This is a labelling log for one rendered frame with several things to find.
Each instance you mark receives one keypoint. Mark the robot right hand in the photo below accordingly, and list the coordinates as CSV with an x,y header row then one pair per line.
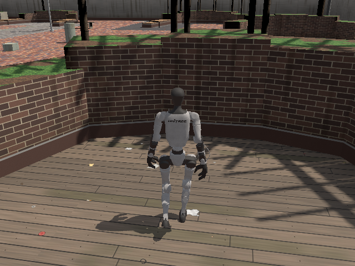
x,y
204,170

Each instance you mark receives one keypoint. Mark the left robot upper arm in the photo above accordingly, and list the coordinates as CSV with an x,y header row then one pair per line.
x,y
157,125

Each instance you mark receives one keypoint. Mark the right robot upper arm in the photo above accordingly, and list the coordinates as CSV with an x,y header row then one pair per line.
x,y
196,126

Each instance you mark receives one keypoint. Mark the robot head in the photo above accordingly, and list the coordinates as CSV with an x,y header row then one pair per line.
x,y
177,96

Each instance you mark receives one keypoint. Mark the right robot forearm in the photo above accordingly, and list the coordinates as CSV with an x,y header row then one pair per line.
x,y
201,152

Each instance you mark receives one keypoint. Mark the robot left hand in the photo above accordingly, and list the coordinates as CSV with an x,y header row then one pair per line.
x,y
152,159

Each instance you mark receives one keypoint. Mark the robot torso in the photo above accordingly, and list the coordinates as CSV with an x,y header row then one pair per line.
x,y
177,127

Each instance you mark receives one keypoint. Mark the left robot forearm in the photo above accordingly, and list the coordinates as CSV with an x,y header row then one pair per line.
x,y
152,147

